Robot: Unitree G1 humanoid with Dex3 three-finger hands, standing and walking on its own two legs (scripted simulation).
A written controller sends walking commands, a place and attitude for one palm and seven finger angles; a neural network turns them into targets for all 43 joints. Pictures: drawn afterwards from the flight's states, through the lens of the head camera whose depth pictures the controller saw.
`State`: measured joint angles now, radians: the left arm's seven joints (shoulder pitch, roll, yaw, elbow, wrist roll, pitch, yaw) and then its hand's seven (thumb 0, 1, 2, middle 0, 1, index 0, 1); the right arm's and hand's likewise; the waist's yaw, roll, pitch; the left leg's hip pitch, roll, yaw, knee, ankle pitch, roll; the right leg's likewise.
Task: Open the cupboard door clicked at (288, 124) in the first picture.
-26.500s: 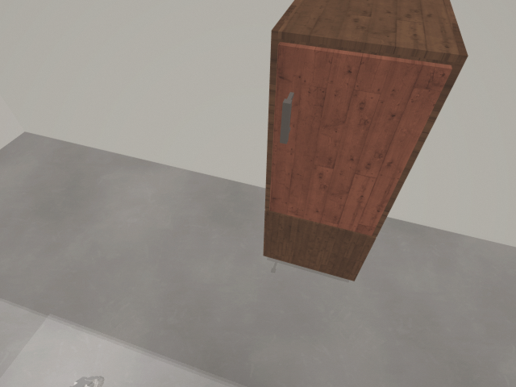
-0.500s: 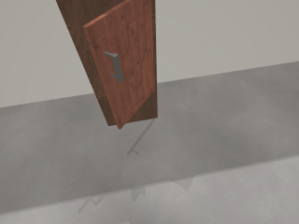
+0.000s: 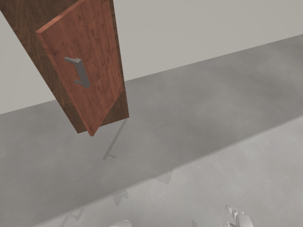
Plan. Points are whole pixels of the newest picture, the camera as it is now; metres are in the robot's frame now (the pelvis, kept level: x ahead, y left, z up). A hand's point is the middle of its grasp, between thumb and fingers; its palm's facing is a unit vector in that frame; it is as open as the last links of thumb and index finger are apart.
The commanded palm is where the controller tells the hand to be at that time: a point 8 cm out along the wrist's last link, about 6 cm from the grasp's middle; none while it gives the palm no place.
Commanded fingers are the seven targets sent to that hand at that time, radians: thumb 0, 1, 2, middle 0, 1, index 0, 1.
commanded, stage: walk to a spot facing it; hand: left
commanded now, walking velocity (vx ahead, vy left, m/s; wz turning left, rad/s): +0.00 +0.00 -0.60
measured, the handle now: (77, 72) +0.57 +0.33 +0.01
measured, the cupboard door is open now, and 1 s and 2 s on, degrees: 47 47 47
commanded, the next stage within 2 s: none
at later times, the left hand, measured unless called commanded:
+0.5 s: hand (107, 208) +0.18 +0.16 -0.16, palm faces -0.32 -0.91 -0.28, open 7.4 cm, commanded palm none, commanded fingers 0.00 0.90 0.90 -0.20 -0.30 -0.20 -0.30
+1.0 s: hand (146, 168) +0.31 +0.05 -0.16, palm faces -0.61 -0.78 -0.13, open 7.4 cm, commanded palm none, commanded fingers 0.00 0.90 0.90 -0.20 -0.30 -0.20 -0.30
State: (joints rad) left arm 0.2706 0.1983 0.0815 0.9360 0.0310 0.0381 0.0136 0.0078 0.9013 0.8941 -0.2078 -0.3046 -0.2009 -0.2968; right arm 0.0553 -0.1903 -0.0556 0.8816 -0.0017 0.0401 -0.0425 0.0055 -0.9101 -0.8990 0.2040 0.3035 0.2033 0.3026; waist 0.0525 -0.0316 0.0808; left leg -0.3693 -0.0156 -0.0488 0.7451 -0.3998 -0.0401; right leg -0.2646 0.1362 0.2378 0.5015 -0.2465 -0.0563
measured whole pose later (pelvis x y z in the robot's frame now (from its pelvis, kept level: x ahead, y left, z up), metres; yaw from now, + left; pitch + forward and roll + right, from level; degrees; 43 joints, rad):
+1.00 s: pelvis +0.12 -0.03 +0.00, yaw -38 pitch +1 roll -1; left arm 0.14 0.20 0.09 0.95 0.04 0.03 -0.06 0.01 0.91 0.90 -0.20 -0.30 -0.19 -0.30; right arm 0.48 -0.12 0.00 1.02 -0.03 -0.07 -0.04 0.00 -0.91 -0.90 0.21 0.30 0.20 0.30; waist -0.03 -0.03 0.06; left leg -0.04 0.09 0.29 0.37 -0.32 0.00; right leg -0.67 -0.07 -0.06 1.12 -0.16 0.00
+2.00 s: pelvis +0.41 -0.38 -0.01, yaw -52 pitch +0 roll +2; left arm 0.36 0.12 0.05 1.11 0.03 -0.03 -0.01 0.01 0.91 0.89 -0.20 -0.30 -0.20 -0.30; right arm 0.24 -0.16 -0.06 1.04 -0.02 -0.08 -0.04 -0.02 -0.95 -0.90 0.21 0.30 0.21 0.30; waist 0.03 -0.02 0.06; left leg -0.23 -0.01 0.16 0.49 -0.26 0.05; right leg -0.50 -0.07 -0.02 1.23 -0.31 -0.02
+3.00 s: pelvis +0.57 -0.70 -0.01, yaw -35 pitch +3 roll -1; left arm 0.13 0.22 0.07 0.90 0.02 0.04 0.01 0.01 0.91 0.89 -0.20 -0.30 -0.20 -0.30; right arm 0.16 -0.21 -0.06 0.91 -0.03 0.03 0.00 0.00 -0.91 -0.90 0.21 0.30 0.21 0.30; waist -0.02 0.02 0.07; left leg -0.41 -0.03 -0.04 0.52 -0.17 0.04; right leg -0.46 -0.05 0.00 0.88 -0.42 0.08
